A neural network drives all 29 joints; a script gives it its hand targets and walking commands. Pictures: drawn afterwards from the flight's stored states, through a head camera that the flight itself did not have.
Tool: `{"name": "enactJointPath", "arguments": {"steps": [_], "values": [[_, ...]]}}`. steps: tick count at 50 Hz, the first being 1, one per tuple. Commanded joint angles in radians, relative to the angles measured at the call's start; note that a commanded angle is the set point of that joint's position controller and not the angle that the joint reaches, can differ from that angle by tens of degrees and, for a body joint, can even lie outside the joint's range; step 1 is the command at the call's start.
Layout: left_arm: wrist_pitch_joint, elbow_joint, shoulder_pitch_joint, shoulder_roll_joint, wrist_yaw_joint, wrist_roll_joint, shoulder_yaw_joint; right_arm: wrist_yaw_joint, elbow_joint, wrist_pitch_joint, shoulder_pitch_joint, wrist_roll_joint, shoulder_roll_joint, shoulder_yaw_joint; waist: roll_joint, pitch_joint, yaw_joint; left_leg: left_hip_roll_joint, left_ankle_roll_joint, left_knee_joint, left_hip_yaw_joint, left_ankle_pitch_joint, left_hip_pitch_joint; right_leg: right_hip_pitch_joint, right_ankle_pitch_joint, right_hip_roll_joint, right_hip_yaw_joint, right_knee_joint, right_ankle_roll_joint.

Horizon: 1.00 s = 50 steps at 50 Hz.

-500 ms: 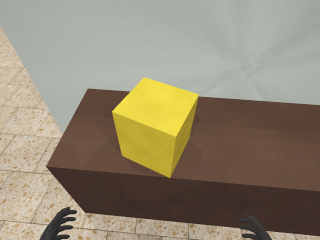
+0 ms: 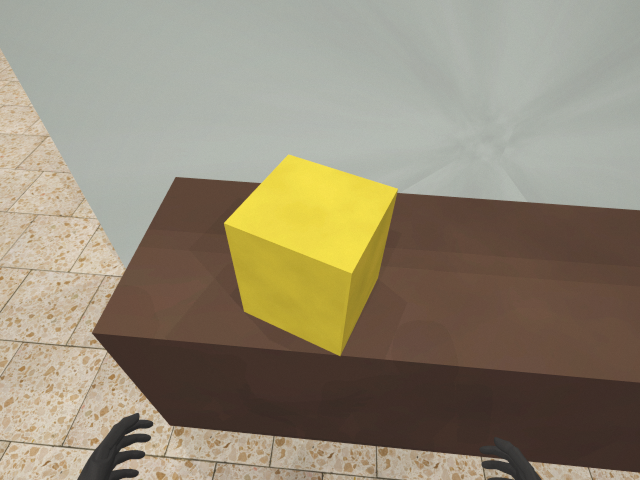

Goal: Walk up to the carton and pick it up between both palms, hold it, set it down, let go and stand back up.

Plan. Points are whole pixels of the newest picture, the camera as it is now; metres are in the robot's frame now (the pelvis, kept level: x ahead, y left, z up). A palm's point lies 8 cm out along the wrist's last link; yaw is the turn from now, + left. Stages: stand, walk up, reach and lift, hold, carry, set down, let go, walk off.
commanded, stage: stand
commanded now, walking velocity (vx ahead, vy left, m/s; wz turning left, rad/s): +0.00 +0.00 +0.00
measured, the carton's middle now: (314, 255) +0.51 +0.01 -0.07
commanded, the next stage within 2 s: none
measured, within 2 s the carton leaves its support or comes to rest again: neither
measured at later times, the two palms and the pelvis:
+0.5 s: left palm out of the picture +0.15 +0.27 -0.07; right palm out of the picture +0.12 -0.27 -0.10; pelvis +0.00 +0.00 +0.00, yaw +0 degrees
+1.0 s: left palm out of the picture +0.14 +0.27 -0.06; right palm out of the picture +0.11 -0.27 -0.10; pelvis -0.01 +0.00 +0.00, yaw +0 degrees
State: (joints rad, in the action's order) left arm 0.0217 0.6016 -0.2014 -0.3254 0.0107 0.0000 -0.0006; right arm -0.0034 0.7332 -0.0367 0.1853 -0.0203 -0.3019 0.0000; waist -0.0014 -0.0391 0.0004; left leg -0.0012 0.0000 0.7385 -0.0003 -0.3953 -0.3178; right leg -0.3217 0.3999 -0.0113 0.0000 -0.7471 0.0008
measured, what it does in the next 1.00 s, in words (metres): stands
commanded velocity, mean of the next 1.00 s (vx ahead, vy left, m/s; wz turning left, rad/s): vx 0.00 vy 0.00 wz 0.00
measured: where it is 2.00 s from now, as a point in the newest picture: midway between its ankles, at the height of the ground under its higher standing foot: outside the picture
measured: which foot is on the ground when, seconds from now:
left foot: down 0.00-1.00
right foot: down 0.00-1.00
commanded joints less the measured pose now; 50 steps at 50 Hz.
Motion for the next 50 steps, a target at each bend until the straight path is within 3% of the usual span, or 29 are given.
{"name": "enactJointPath", "arguments": {"steps": [1, 8, 17, 19, 22, 33, 36, 42, 44, 45, 50], "values": [[0.042, -0.001, 0.037, -0.221, 0.007, 0.021, -0.074, 0.002, -0.057, -0.023, -0.092, 0.001, -0.242, 0.079, 0.02, 0.093, 0.004, -0.079, -0.078, -0.149, 0.104, 0.249, 0.012, 0.059, -0.277, -0.078, 0.086, 0.138, -0.082], [0.041, 0.008, 0.027, -0.214, 0.007, 0.022, -0.069, 0.0, -0.041, -0.025, -0.095, 0.001, -0.252, 0.078, -0.006, 0.085, 0.008, -0.097, -0.085, -0.17, 0.13, 0.255, 0.008, 0.062, -0.274, -0.077, 0.082, 0.132, -0.083], [0.042, 0.015, 0.033, -0.233, 0.01, 0.022, -0.073, -0.001, -0.023, -0.023, -0.092, 0.003, -0.242, 0.076, 0.027, 0.104, 0.0, -0.09, -0.079, -0.146, 0.106, 0.292, 0.038, 0.066, -0.312, -0.084, 0.08, 0.142, -0.082], [0.04, 0.017, 0.025, -0.223, 0.011, 0.015, -0.072, -0.002, -0.015, -0.023, -0.077, 0.004, -0.25, 0.076, -0.004, 0.09, -0.002, -0.09, -0.083, -0.149, 0.115, 0.294, 0.02, 0.071, -0.322, -0.08, 0.083, 0.133, -0.081], [0.041, 0.018, 0.034, -0.224, 0.013, 0.019, -0.067, -0.001, -0.013, -0.021, -0.09, 0.005, -0.241, 0.076, 0.029, 0.08, 0.002, -0.092, -0.085, -0.158, 0.123, 0.29, 0.014, 0.073, -0.308, -0.084, 0.087, 0.138, -0.082], [0.04, 0.018, 0.042, -0.227, 0.014, 0.016, -0.068, -0.001, 0.006, -0.023, -0.093, 0.006, -0.252, 0.08, 0.014, 0.087, -0.004, -0.094, -0.084, -0.159, 0.123, 0.306, 0.031, 0.058, -0.32, -0.083, 0.086, 0.133, -0.081], [0.043, 0.024, 0.023, -0.224, 0.011, 0.015, -0.068, 0.001, 0.009, -0.024, -0.104, 0.006, -0.254, 0.075, 0.017, 0.101, 0.01, -0.093, -0.088, -0.164, 0.127, 0.28, 0.016, 0.088, -0.3, -0.082, 0.088, 0.141, -0.08], [0.043, 0.032, 0.033, -0.232, 0.013, 0.018, -0.066, 0.001, 0.021, -0.021, -0.091, 0.006, -0.251, 0.076, 0.018, 0.075, 0.0, -0.092, -0.084, -0.168, 0.12, 0.276, 0.027, 0.071, -0.297, -0.09, 0.099, 0.158, -0.084], [0.044, 0.028, 0.05, -0.239, 0.012, 0.018, -0.071, 0.002, 0.026, -0.021, -0.103, 0.005, -0.257, 0.079, 0.042, 0.084, -0.002, -0.087, -0.079, -0.165, 0.111, 0.279, 0.025, 0.071, -0.303, -0.094, 0.096, 0.159, -0.082], [0.044, 0.032, 0.023, -0.234, 0.012, 0.014, -0.069, 0.003, 0.026, -0.022, -0.092, 0.006, -0.254, 0.076, 0.017, 0.09, 0.005, -0.09, -0.082, -0.167, 0.117, 0.273, 0.034, 0.075, -0.295, -0.09, 0.1, 0.158, -0.083], [0.04, 0.036, 0.049, -0.229, 0.012, 0.02, -0.068, 0.003, 0.028, -0.025, -0.116, 0.004, -0.258, 0.078, 0.026, 0.075, 0.004, -0.097, -0.086, -0.189, 0.138, 0.237, 0.01, 0.073, -0.267, -0.086, 0.09, 0.165, -0.079]]}}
